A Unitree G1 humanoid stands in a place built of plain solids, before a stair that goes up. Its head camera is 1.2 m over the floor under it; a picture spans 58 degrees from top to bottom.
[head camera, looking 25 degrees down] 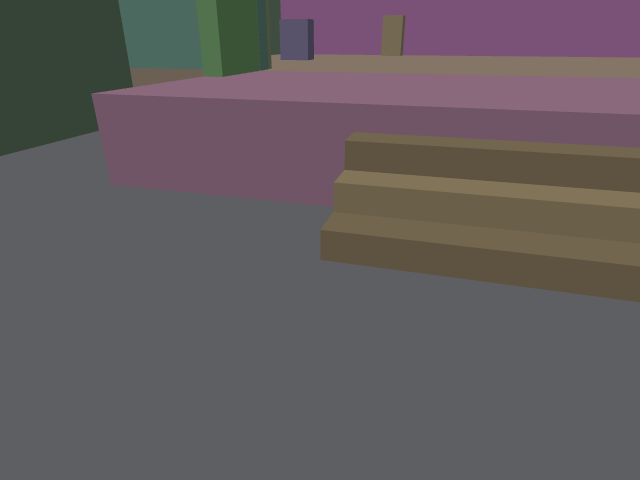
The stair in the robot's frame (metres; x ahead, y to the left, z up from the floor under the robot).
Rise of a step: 0.20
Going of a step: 0.30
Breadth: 1.98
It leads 16 degrees to the right of straight ahead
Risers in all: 4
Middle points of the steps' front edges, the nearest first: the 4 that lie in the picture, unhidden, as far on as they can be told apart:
2.02 -0.95 0.20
2.30 -1.04 0.39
2.59 -1.12 0.59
2.87 -1.20 0.78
